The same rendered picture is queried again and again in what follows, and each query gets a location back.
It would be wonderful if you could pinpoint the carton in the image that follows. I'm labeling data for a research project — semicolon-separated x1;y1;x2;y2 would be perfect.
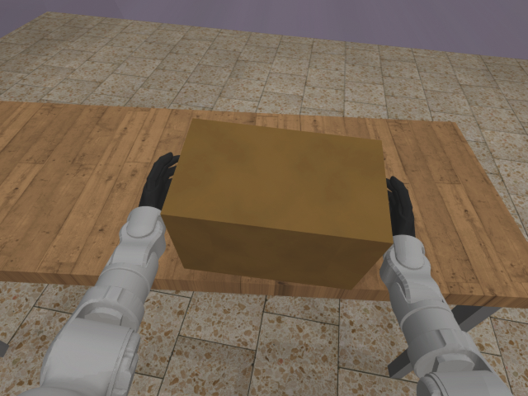
160;118;394;290

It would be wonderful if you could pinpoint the robot right upper arm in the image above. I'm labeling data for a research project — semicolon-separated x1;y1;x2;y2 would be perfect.
417;370;511;396

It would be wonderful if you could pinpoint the robot right hand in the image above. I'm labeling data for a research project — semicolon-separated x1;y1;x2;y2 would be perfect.
386;176;416;237

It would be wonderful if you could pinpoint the robot right forearm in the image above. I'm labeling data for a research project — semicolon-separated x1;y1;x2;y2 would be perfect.
379;235;513;396

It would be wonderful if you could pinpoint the robot left forearm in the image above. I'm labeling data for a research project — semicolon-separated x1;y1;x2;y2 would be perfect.
40;206;166;386

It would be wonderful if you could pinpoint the table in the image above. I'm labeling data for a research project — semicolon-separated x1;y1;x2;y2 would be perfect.
0;101;528;379

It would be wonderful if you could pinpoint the robot left upper arm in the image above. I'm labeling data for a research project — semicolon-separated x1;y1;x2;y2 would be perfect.
17;318;141;396

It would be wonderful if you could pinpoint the robot left hand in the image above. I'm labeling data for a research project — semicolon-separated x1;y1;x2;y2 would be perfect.
139;152;180;211

